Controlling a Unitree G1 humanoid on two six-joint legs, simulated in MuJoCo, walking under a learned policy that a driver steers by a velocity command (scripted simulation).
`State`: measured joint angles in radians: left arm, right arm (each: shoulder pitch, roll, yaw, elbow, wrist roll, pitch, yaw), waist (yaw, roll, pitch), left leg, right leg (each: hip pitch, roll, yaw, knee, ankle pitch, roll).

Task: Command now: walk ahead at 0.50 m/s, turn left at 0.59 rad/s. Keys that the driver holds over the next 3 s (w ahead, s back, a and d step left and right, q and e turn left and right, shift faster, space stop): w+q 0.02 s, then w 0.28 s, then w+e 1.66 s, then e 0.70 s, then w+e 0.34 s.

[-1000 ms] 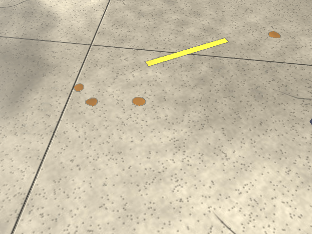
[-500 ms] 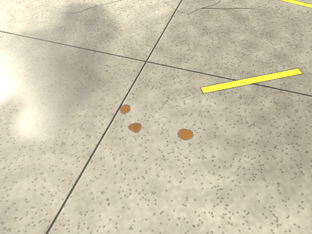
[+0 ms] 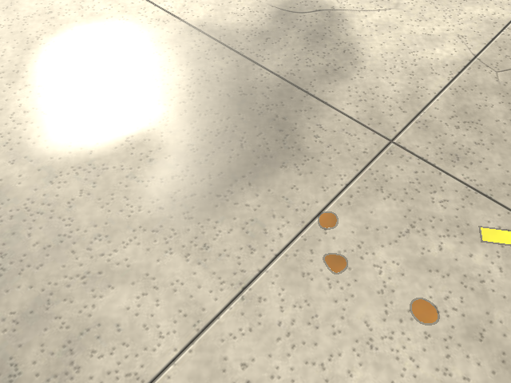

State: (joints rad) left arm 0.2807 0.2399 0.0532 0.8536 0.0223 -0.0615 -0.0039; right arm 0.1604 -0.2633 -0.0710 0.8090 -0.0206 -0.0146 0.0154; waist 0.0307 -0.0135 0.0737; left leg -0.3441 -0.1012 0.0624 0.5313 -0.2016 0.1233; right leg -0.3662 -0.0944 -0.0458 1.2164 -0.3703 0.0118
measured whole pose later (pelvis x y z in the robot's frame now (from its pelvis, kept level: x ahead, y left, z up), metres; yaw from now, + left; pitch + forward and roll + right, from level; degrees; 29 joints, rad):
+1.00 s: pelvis +0.55 +0.00 +0.00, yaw -14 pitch +2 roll -1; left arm 0.45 0.29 0.08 0.86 0.00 -0.04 0.00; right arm 0.02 -0.25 0.00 0.69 -0.04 -0.08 0.00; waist 0.09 0.00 0.03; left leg -0.45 -0.01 -0.02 0.52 -0.10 0.02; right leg -0.09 0.13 0.21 0.63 -0.47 -0.08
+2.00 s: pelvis +1.01 -0.26 +0.00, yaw -49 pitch +2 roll -1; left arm 0.47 0.30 0.07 0.81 0.01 -0.04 0.00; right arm 0.04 -0.26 -0.01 0.66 -0.03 -0.04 0.02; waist 0.10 0.02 0.03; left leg -0.54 0.02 -0.03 0.57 -0.10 -0.02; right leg 0.02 0.14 0.22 0.37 -0.39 -0.10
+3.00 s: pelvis +1.13 -0.41 +0.01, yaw -84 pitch +1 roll +0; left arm 0.31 0.30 0.08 0.73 0.02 0.03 -0.02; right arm 0.24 -0.29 -0.04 0.71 -0.03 -0.01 -0.02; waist 0.00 -0.02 -0.03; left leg -0.25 -0.02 -0.01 0.49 -0.26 0.03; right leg -0.37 0.16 0.18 0.71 -0.38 -0.07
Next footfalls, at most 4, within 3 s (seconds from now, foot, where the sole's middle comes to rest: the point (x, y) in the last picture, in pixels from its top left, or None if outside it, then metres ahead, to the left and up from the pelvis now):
0.44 right None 0.42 -0.09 -0.77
0.98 left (244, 281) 0.71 0.07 -0.77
1.50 right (350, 237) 0.87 -0.24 -0.77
2.04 left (364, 153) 1.22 -0.32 -0.77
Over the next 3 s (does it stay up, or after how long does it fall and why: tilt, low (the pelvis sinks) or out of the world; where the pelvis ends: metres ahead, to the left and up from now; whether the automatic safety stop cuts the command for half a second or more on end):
stays up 1.13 -0.41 0.01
